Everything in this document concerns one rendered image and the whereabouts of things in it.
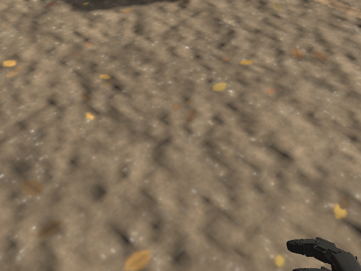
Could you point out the robot right hand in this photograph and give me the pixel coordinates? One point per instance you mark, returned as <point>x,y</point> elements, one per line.
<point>326,252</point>

